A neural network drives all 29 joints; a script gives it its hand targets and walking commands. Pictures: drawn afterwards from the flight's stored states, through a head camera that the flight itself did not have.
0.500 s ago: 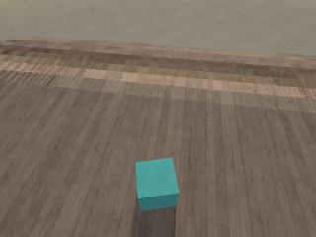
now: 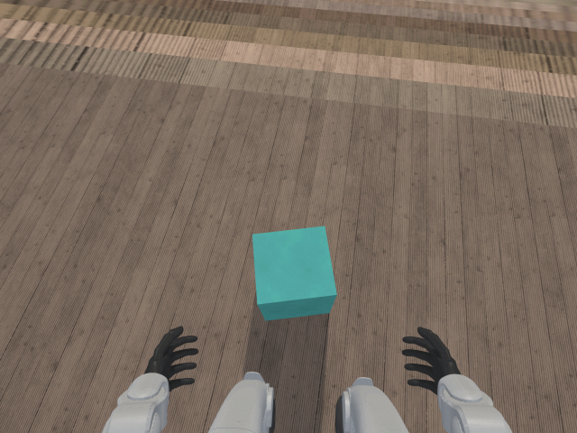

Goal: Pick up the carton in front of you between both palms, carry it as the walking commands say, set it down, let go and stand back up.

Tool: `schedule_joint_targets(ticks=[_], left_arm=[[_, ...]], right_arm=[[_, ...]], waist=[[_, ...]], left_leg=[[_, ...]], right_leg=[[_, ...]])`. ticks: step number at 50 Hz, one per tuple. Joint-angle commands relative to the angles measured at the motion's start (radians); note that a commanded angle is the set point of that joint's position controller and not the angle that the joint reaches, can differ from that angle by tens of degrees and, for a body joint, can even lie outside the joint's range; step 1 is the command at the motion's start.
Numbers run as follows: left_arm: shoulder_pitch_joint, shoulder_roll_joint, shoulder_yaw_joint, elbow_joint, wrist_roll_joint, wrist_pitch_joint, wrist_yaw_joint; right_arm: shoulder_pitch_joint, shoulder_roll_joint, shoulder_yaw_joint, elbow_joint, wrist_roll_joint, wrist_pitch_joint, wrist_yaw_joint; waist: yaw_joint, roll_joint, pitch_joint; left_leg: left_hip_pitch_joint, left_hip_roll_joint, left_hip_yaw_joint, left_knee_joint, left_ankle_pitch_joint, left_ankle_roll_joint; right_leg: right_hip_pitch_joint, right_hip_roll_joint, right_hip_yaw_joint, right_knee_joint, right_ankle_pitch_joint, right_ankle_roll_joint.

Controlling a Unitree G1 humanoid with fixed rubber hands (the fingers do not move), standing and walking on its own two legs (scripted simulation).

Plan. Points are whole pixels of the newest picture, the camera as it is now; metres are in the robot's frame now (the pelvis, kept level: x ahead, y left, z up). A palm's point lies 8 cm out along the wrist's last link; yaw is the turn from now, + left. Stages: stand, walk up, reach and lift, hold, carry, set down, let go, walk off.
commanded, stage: reach and lift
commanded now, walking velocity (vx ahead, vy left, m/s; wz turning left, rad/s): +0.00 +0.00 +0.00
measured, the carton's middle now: (293, 276) +0.48 +0.05 -0.59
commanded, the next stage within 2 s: none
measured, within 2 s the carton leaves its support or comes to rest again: neither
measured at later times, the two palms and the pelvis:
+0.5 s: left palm (184, 267) +0.36 +0.22 -0.14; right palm (403, 249) +0.41 -0.16 -0.14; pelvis -0.06 +0.00 -0.05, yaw +0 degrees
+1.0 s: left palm (198, 226) +0.47 +0.23 -0.20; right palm (381, 205) +0.53 -0.14 -0.20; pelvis -0.03 -0.01 -0.07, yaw +1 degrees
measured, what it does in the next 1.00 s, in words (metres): lowers itself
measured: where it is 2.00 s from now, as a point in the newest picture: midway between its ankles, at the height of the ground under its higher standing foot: outside the picture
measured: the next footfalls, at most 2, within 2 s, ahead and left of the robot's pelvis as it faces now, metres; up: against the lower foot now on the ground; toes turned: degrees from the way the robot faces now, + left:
none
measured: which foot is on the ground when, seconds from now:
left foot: down 0.00-1.00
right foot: down 0.00-1.00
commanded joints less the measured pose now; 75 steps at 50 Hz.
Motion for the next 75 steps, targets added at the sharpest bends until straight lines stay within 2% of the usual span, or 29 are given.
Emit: schedule_joint_targets(ticks=[1, 4, 7, 13, 17, 23, 28, 35, 41, 46, 50, 54, 57, 63, 68, 75], left_arm=[[-0.181, 0.097, 0.017, -0.123, -0.028, 0.013, 0.011], [-0.325, 0.109, 0.025, -0.09, -0.05, 0.074, 0.021], [-0.46, 0.108, 0.043, -0.028, -0.061, 0.114, 0.033], [-0.731, 0.116, 0.111, 0.084, -0.035, 0.099, 0.065], [-0.911, 0.128, 0.154, 0.139, -0.023, 0.052, 0.09], [-1.134, 0.167, 0.184, 0.209, -0.047, -0.021, 0.122], [-1.275, 0.198, 0.203, 0.265, -0.067, -0.089, 0.128], [-1.417, 0.22, 0.251, 0.298, -0.056, -0.175, 0.103], [-1.39, 0.202, 0.314, 0.274, -0.003, -0.214, 0.069], [-1.33, 0.152, 0.381, 0.276, 0.057, -0.25, 0.039], [-1.306, 0.132, 0.415, 0.288, 0.094, -0.269, 0.028], [-1.313, 0.144, 0.413, 0.306, 0.089, -0.281, 0.035], [-1.361, 0.181, 0.381, 0.305, 0.049, -0.287, 0.052], [-1.482, 0.278, 0.261, 0.315, -0.079, -0.275, 0.099], [-1.588, 0.319, 0.193, 0.378, -0.153, -0.254, 0.117], [-1.751, 0.374, 0.144, 0.456, -0.198, -0.244, 0.134]], right_arm=[[-0.213, -0.094, -0.018, -0.107, 0.022, 0.016, -0.008], [-0.358, -0.108, -0.022, -0.052, 0.051, 0.078, -0.011], [-0.505, -0.118, -0.039, 0.026, 0.062, 0.115, -0.013], [-0.812, -0.151, -0.105, 0.158, 0.034, 0.097, -0.026], [-1.017, -0.184, -0.133, 0.234, 0.028, 0.053, -0.041], [-1.274, -0.244, -0.14, 0.347, 0.048, -0.015, -0.068], [-1.432, -0.289, -0.146, 0.432, 0.06, -0.082, -0.071], [-1.6, -0.324, -0.174, 0.487, 0.035, -0.169, -0.052], [-1.587, -0.303, -0.226, 0.464, -0.033, -0.206, -0.036], [-1.524, -0.236, -0.282, 0.448, -0.096, -0.239, -0.024], [-1.492, -0.2, -0.302, 0.444, -0.122, -0.254, -0.03], [-1.491, -0.202, -0.288, 0.441, -0.108, -0.261, -0.052], [-1.537, -0.232, -0.245, 0.425, -0.065, -0.265, -0.077], [-1.655, -0.314, -0.113, 0.416, 0.073, -0.255, -0.119], [-1.766, -0.355, -0.045, 0.466, 0.153, -0.237, -0.131], [-1.919, -0.415, -0.007, 0.555, 0.201, -0.228, -0.133]], waist=[[0.006, -0.006, -0.375], [0.01, -0.01, -0.319], [0.016, -0.009, -0.315], [0.036, -0.001, -0.381], [0.048, -0.021, -0.475], [0.07, -0.049, -0.66], [0.086, -0.059, -0.774], [0.099, -0.072, -0.899], [0.099, -0.086, -1.031], [0.091, -0.091, -0.948], [0.087, -0.091, -0.899], [0.085, -0.091, -0.9], [0.087, -0.097, -0.965], [0.098, -0.104, -1.113], [0.106, -0.106, -1.054], [0.103, -0.103, -0.949]], left_leg=[[0.155, -0.044, 0.018, -0.051, 0.269, -0.002], [0.105, -0.035, 0.028, -0.054, 0.116, 0.004], [0.088, -0.035, 0.032, -0.048, 0.055, 0.0], [0.045, -0.044, 0.038, -0.016, 0.064, -0.018], [0.002, -0.051, 0.052, 0.01, 0.077, -0.027], [-0.042, -0.06, 0.069, 0.048, 0.126, -0.036], [-0.084, -0.062, 0.069, 0.068, 0.191, -0.04], [-0.113, -0.067, 0.059, 0.079, 0.356, -0.047], [-0.108, -0.075, 0.053, 0.085, 0.575, -0.049], [-0.237, -0.067, 0.038, 0.129, 0.65, -0.052], [-0.362, -0.07, 0.043, 0.216, 0.597, -0.06], [-0.487, -0.075, 0.052, 0.355, 0.517, -0.07], [-0.541, -0.075, 0.058, 0.47, 0.495, -0.076], [-0.589, -0.067, 0.075, 0.682, 0.429, -0.078], [-0.686, -0.05, 0.093, 0.805, 0.269, -0.073], [-0.758, -0.027, 0.096, 0.925, 0.113, -0.067]], right_leg=[[0.176, 0.05, -0.016, -0.034, 0.223, -0.008], [0.123, 0.043, -0.023, -0.031, 0.069, -0.013], [0.094, 0.044, -0.027, -0.023, 0.006, -0.012], [0.044, 0.054, -0.028, 0.013, 0.011, -0.002], [0.028, 0.065, -0.027, 0.038, 0.023, 0.009], [0.004, 0.078, -0.02, 0.073, 0.067, 0.014], [-0.027, 0.083, -0.015, 0.092, 0.126, 0.013], [-0.044, 0.09, -0.004, 0.108, 0.283, 0.009], [-0.003, 0.092, 0.008, 0.128, 0.534, 0.006], [-0.135, 0.085, 0.016, 0.173, 0.616, 0.013], [-0.263, 0.087, 0.017, 0.26, 0.57, 0.022], [-0.394, 0.094, 0.011, 0.395, 0.484, 0.028], [-0.436, 0.097, 0.003, 0.508, 0.46, 0.032], [-0.453, 0.097, -0.021, 0.729, 0.395, 0.04], [-0.522, 0.083, -0.03, 0.842, 0.231, 0.035], [-0.584, 0.061, -0.031, 0.956, 0.057, 0.029]])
